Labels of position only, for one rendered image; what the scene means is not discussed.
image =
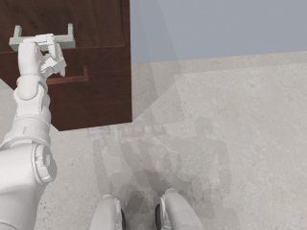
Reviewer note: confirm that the left robot forearm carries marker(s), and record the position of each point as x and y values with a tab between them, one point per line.
32	120

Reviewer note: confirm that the handle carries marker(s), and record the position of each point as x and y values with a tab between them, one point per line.
67	81
65	41

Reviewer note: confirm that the robot left upper arm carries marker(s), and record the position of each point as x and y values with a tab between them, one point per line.
24	174

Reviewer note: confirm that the left robot hand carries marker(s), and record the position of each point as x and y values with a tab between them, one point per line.
32	62

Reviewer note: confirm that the right robot shin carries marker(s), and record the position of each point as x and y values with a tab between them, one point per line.
166	224

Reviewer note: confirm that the robot left thigh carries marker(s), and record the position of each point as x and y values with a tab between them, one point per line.
107	215

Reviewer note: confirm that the drawer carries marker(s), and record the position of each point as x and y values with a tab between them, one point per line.
95	22

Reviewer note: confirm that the cabinet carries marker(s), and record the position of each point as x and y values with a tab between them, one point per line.
105	101

